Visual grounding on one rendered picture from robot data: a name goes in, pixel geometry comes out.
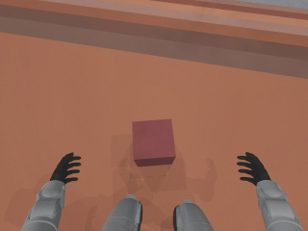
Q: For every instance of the left robot hand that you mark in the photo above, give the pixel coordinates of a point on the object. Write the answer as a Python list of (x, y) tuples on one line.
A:
[(62, 171)]

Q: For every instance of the right robot hand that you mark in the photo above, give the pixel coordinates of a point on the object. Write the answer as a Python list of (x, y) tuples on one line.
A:
[(258, 171)]

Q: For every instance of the left robot thigh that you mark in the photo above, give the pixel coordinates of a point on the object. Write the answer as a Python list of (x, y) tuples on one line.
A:
[(124, 216)]

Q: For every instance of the robot right forearm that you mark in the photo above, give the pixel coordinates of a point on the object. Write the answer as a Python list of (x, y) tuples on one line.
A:
[(277, 212)]

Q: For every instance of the robot left forearm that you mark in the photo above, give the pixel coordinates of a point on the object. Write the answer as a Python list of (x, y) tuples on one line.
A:
[(46, 213)]

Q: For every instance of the left robot shin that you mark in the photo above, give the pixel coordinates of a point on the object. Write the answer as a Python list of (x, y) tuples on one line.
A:
[(132, 196)]

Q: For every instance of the carton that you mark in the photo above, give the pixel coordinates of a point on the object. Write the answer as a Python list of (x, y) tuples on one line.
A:
[(153, 142)]

